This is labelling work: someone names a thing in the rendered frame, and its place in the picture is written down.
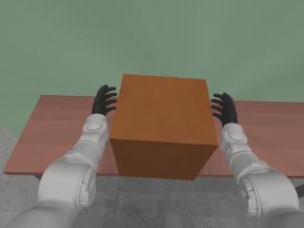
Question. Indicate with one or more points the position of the robot right hand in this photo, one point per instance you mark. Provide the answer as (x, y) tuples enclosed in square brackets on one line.
[(228, 110)]

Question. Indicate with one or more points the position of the robot left forearm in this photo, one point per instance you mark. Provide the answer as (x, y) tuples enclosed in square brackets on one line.
[(91, 145)]

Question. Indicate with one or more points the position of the left robot upper arm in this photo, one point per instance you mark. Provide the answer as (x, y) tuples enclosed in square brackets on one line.
[(66, 188)]

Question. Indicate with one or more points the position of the right robot upper arm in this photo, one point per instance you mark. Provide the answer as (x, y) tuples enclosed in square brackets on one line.
[(270, 199)]

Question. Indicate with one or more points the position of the robot left hand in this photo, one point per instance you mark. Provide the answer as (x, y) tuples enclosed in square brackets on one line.
[(100, 102)]

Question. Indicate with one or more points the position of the table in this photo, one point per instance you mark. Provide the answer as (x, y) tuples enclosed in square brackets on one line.
[(274, 131)]

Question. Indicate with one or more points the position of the carton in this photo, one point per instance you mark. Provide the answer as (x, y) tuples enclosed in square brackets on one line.
[(163, 127)]

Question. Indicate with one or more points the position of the robot right forearm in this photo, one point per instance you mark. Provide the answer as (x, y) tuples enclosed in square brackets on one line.
[(239, 156)]

